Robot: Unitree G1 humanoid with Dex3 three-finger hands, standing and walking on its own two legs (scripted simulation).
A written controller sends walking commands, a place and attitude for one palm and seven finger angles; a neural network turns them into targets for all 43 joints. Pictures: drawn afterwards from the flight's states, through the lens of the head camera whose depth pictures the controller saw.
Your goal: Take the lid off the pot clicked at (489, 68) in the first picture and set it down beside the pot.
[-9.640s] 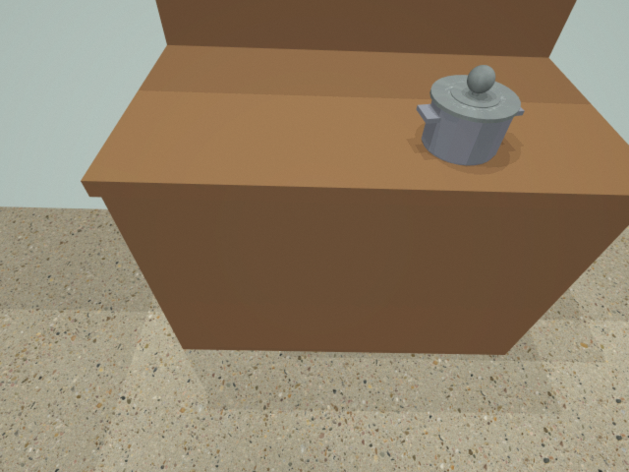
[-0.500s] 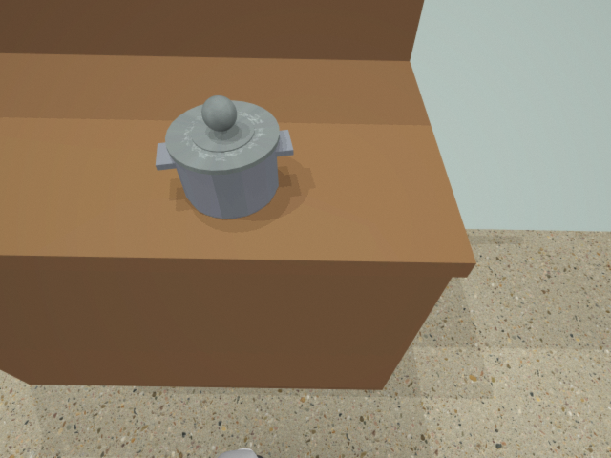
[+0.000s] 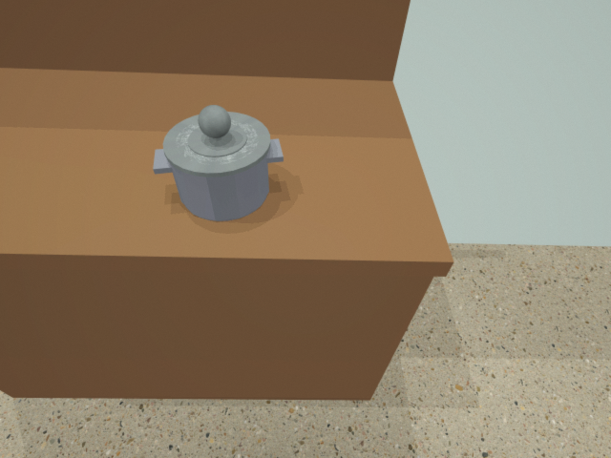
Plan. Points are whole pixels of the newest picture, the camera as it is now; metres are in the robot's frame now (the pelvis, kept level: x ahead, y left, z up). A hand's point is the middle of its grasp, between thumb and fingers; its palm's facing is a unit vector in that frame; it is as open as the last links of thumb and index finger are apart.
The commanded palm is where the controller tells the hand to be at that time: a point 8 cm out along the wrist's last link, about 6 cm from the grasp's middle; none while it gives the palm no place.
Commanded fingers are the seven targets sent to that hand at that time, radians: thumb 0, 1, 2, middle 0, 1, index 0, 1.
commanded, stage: look again from close up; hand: left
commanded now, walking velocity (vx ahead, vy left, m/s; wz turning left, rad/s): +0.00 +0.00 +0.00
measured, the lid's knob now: (214, 121) +0.55 +0.17 +0.16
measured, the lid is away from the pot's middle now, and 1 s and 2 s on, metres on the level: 0.00 0.00 0.00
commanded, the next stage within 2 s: lift the closed hand beside the body in 1.34 s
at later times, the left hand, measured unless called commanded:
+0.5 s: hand out of the picture +0.03 +0.18 -0.17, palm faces +0.03 -0.98 -0.18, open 7.4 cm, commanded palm none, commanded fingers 0.00 0.90 0.90 -0.20 -0.30 -0.20 -0.30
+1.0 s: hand out of the picture +0.05 +0.18 -0.17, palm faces +0.02 -0.98 -0.19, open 7.4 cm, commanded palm none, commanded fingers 0.00 0.90 0.90 -0.20 -0.30 -0.20 -0.30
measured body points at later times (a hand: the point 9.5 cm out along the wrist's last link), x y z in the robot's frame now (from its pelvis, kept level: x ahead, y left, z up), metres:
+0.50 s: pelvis +0.03 +0.01 +0.01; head +0.05 +0.02 +0.46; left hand +0.03 +0.23 -0.16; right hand +0.07 -0.23 -0.14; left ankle +0.08 +0.12 -0.73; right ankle -0.01 -0.12 -0.73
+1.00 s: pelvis +0.05 +0.00 +0.01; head +0.07 +0.01 +0.46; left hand +0.05 +0.23 -0.15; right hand +0.08 -0.23 -0.14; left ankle +0.08 +0.12 -0.73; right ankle -0.01 -0.12 -0.73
